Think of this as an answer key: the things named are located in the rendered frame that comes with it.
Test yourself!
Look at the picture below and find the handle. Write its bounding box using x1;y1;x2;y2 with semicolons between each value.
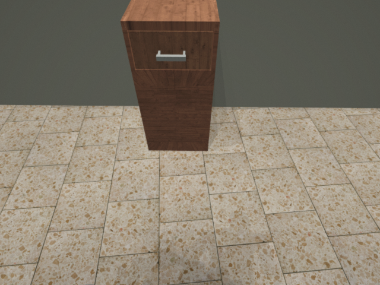
156;50;186;61

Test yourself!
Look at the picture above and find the drawer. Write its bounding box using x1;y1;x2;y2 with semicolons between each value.
128;30;213;69

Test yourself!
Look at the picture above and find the cabinet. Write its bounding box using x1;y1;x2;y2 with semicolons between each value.
121;0;220;151

